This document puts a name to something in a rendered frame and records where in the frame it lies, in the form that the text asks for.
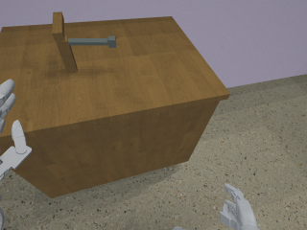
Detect right robot hand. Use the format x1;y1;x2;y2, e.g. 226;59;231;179
220;183;258;230

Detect tap lever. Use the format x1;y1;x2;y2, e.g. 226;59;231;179
68;35;116;48

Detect counter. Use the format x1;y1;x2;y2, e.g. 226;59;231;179
0;11;230;198

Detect left robot hand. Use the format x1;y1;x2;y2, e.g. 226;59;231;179
0;79;32;181

